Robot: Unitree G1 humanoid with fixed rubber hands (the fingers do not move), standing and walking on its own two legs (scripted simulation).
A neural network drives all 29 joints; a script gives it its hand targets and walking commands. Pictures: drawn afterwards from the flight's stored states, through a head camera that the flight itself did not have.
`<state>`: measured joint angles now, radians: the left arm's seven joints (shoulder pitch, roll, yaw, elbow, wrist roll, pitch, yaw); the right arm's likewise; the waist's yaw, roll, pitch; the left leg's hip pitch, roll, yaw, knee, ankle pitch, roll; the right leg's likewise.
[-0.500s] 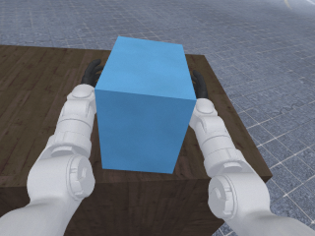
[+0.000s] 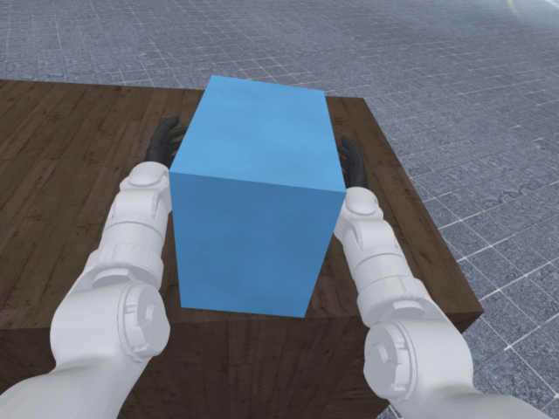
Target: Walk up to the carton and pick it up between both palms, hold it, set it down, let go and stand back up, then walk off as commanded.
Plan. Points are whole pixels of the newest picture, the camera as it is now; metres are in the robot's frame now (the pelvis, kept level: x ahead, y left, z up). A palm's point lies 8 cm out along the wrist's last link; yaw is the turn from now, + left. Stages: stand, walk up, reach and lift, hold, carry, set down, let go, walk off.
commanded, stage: set down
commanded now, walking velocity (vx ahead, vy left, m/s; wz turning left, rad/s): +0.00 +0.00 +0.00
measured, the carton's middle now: (256, 192) +0.44 -0.03 +0.11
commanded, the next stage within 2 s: none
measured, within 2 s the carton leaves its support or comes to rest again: rests again in 0.16 s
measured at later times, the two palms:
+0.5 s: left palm (157, 177) +0.45 +0.11 +0.15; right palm (349, 193) +0.39 -0.16 +0.15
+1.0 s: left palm (157, 180) +0.45 +0.12 +0.14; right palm (349, 195) +0.38 -0.16 +0.15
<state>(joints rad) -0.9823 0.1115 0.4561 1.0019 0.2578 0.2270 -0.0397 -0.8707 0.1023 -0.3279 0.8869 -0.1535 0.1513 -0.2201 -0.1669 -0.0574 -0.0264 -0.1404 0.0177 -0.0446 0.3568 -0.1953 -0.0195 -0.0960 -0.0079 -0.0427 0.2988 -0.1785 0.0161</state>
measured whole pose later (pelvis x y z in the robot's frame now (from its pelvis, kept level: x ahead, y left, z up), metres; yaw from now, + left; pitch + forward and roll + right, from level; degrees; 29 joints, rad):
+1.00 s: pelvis +0.00 +0.00 +0.00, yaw +0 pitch -1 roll -1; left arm -0.96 0.08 0.55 1.01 0.27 0.12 -0.11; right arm -0.83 0.15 -0.45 0.84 -0.31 0.01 -0.15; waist -0.15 -0.06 0.01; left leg -0.14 0.02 -0.04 0.36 -0.19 -0.02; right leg -0.10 -0.01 -0.04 0.30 -0.18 0.02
